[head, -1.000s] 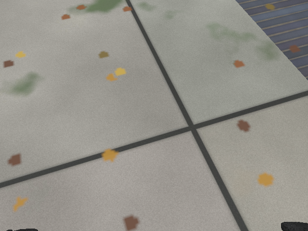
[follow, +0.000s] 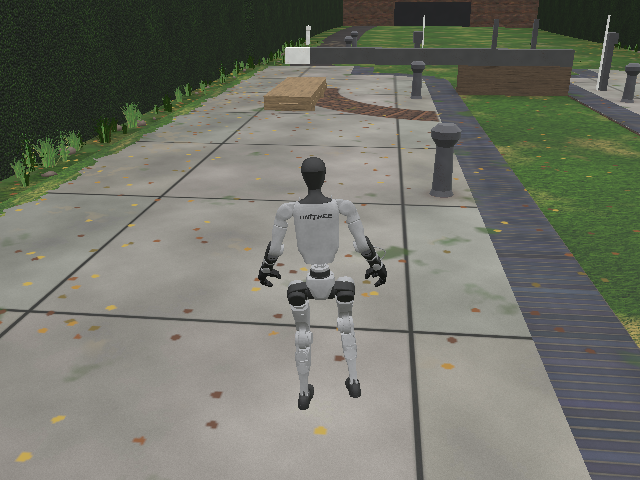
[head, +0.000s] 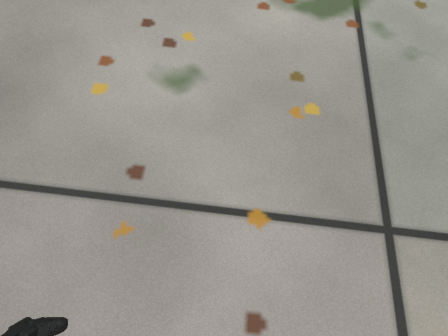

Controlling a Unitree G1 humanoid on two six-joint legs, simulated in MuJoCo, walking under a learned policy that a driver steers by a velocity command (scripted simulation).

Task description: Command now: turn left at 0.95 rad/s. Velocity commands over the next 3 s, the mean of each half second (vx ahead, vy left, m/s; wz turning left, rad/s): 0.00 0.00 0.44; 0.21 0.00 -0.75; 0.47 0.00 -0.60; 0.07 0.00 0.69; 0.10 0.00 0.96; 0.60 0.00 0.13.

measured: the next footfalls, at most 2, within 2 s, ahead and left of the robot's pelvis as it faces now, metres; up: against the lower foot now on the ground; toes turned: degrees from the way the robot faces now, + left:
right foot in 0.24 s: +0.14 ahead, -0.12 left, +0.00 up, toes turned +21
left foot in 0.54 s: +0.04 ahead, +0.10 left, +0.00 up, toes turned +1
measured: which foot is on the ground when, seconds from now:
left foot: down 0.00-0.24, up 0.26-0.52, down 0.54-1.00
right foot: up 0.00-0.22, down 0.24-0.56, up 0.58-1.00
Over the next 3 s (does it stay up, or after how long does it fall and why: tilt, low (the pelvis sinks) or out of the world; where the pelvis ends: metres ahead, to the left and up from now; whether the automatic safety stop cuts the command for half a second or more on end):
stays up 0.77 -0.26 -0.02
